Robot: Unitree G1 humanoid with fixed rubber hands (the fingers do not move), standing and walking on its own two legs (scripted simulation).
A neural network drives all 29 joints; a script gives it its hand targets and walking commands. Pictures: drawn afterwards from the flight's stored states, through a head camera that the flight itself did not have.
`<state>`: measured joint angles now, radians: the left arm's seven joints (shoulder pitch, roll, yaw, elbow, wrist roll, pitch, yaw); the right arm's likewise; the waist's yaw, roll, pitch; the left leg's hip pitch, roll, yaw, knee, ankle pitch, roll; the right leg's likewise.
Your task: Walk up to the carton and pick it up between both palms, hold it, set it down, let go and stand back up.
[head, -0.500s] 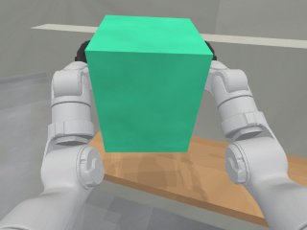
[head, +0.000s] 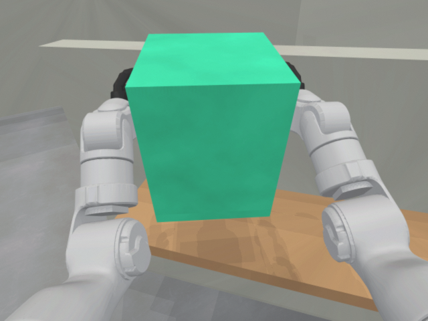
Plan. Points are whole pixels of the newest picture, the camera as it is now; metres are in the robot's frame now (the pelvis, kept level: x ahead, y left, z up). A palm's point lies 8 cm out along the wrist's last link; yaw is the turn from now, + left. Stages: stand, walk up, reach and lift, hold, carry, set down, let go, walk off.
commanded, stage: hold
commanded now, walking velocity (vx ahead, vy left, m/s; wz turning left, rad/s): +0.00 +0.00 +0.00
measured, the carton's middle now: (210, 126) +0.36 -0.02 +0.26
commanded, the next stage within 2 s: none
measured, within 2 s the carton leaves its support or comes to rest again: neither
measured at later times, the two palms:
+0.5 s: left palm (122, 127) +0.37 +0.13 +0.27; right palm (289, 105) +0.36 -0.16 +0.29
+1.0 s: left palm (120, 124) +0.37 +0.14 +0.27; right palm (288, 104) +0.37 -0.16 +0.29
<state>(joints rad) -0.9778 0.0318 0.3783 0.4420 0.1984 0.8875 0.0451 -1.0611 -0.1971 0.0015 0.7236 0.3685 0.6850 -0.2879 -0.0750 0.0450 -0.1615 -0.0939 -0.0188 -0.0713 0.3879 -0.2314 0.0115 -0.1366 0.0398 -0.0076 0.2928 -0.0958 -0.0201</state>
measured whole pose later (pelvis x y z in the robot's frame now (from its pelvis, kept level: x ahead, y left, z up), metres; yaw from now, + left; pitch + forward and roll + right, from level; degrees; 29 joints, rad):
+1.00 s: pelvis +0.01 -0.01 +0.00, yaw +1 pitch -5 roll -2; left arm -0.87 0.02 0.37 0.36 0.21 0.90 0.01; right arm -0.99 -0.19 0.05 0.66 0.42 0.71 -0.33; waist -0.11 0.00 -0.16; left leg -0.05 0.00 -0.10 0.39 -0.25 0.00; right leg -0.06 0.06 -0.02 0.25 -0.10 -0.03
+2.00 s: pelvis -0.01 +0.00 +0.00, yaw +1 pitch -4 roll -1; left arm -0.99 0.05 0.37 0.46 0.20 0.88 0.05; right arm -1.07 -0.18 -0.03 0.73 0.37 0.70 -0.29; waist -0.07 0.02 -0.17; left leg -0.11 -0.02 -0.09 0.39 -0.22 0.01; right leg -0.14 0.05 0.01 0.30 -0.09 -0.02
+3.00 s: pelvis +0.00 +0.00 +0.00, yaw +1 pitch -2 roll -1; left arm -1.01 0.06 0.33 0.55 0.18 0.84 0.07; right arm -1.11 -0.21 -0.01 0.79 0.38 0.70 -0.28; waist -0.08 0.03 -0.20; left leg -0.13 -0.02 -0.09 0.39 -0.23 0.01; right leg -0.16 0.05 0.01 0.29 -0.10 -0.02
